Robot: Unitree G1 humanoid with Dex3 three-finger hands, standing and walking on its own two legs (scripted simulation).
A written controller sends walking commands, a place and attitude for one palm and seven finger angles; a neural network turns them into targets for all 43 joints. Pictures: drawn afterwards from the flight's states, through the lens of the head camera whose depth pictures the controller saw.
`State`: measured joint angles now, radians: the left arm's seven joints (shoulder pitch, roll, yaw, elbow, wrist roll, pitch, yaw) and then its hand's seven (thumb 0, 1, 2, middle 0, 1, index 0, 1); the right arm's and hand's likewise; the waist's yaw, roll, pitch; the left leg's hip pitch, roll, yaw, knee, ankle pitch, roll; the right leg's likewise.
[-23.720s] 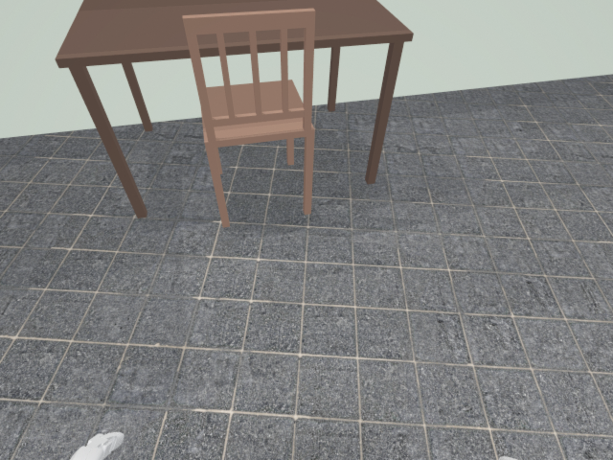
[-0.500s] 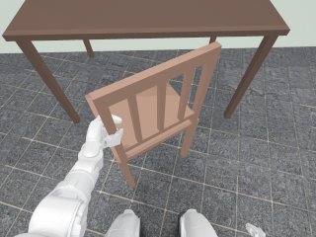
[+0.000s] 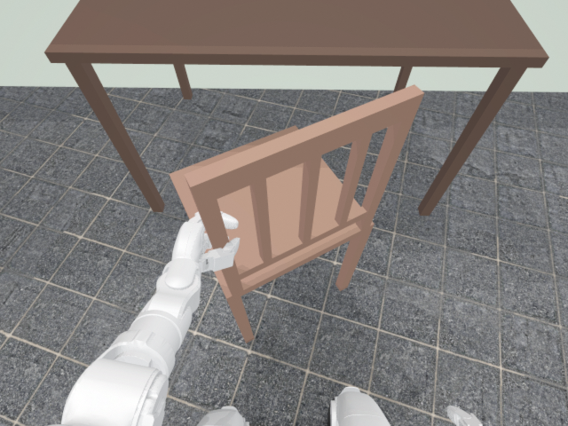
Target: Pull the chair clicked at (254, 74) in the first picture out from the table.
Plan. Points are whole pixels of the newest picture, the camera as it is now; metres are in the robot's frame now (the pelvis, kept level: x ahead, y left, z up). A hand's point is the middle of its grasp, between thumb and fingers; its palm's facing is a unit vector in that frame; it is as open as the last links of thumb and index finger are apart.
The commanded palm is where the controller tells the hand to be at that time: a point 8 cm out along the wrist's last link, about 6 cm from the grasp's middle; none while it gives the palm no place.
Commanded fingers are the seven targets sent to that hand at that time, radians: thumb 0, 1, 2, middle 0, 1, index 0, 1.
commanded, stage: step backward, pulling the chair out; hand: left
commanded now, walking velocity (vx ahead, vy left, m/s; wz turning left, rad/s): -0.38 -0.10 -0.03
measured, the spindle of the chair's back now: (307, 203) +0.49 -0.05 -0.07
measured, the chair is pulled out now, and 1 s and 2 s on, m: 0.31 0.43 0.60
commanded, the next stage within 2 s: stop walking, hand still on the chair in 1.22 s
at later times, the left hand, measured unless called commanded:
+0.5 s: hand (222, 270) +0.34 +0.10 -0.04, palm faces -0.11 -0.98 -0.18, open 5.8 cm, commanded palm +0.35 +0.15 -0.05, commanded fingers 0.00 0.90 0.90 -0.50 -1.45 -0.50 -1.45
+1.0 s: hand (210, 333) +0.24 +0.11 -0.04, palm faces -0.16 -0.96 -0.21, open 6.0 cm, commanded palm +0.25 +0.15 -0.04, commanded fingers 0.00 0.90 0.90 -0.50 -1.45 -0.50 -1.45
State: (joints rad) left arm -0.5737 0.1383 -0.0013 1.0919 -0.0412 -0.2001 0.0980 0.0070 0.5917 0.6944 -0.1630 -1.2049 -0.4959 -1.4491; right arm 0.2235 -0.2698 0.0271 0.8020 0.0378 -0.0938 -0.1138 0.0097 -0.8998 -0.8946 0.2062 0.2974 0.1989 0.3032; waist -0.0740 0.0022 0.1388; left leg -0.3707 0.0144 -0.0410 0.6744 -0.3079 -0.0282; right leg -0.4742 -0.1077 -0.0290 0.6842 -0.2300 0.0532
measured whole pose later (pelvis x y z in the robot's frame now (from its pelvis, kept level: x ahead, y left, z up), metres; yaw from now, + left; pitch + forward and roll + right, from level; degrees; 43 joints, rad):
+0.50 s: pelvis -0.06 +0.02 +0.00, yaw -3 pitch +2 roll +0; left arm -0.67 0.18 0.00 1.09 -0.04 -0.16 0.09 0.01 0.61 0.69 -0.14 -1.18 -0.47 -1.44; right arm 0.25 -0.23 0.00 0.74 0.03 -0.05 -0.11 0.01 -0.90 -0.89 0.20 0.30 0.20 0.30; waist -0.06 0.00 0.20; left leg -0.44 0.04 0.00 0.68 -0.28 -0.02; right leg -0.42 -0.05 -0.03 0.69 -0.30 0.02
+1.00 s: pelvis -0.16 +0.03 +0.01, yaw -6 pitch +2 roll -2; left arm -0.65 0.18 0.00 1.08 -0.03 -0.19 0.08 0.03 0.63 0.75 -0.12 -1.16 -0.42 -1.39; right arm 0.22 -0.21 0.01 0.73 0.02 -0.06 -0.06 0.01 -0.90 -0.89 0.20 0.30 0.20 0.30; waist -0.05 0.06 0.23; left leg -0.41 0.11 -0.01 0.62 -0.23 -0.05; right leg -0.30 0.02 -0.04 0.55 -0.27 0.00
